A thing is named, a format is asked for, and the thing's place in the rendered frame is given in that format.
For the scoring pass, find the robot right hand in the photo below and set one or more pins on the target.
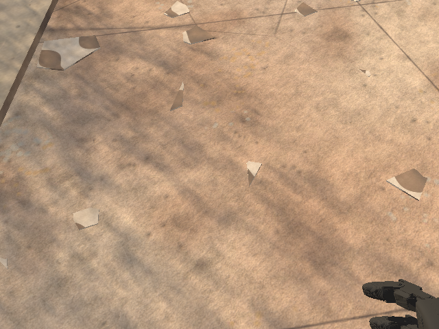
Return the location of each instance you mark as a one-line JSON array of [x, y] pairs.
[[408, 296]]

